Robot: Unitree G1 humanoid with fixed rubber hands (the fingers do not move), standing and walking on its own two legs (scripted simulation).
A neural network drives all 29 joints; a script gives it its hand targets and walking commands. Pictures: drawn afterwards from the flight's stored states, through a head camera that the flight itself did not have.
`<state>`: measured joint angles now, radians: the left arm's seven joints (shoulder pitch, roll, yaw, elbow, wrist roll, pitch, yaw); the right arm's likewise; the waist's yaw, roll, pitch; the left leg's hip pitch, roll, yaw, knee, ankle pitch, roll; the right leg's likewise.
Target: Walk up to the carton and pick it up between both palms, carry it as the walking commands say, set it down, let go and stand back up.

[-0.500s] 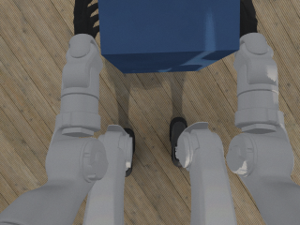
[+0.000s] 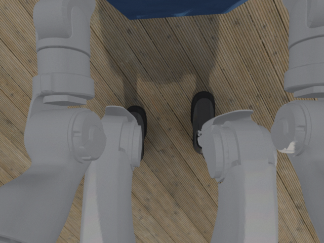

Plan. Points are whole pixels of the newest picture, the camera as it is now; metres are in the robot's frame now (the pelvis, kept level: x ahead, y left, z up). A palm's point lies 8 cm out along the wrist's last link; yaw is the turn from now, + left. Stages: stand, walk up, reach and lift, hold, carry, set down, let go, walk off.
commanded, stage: set down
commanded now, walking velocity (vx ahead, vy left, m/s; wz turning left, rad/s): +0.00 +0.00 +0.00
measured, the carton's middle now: out of the picture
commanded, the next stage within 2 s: none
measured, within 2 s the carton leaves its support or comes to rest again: rests again in 1.20 s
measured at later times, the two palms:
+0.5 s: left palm out of the picture +0.56 +0.14 -0.18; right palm out of the picture +0.55 -0.19 -0.20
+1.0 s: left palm out of the picture +0.56 +0.15 -0.18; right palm out of the picture +0.56 -0.19 -0.20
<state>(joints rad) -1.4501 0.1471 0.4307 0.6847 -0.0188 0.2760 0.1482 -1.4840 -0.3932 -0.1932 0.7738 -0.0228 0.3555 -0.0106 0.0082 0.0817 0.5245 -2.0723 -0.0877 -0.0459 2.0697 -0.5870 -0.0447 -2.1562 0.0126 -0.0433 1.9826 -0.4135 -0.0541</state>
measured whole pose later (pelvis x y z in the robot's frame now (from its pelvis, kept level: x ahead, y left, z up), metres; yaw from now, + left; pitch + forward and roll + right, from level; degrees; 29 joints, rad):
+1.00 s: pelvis +0.00 +0.00 -0.02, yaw +0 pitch +32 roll +1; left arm -1.45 0.17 0.43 0.84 -0.02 0.19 0.13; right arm -1.48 -0.40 -0.15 0.91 -0.02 0.28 0.00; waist 0.01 0.08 0.50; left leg -2.11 -0.10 -0.04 2.16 -0.61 -0.04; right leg -2.20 0.01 -0.04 2.06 -0.43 -0.05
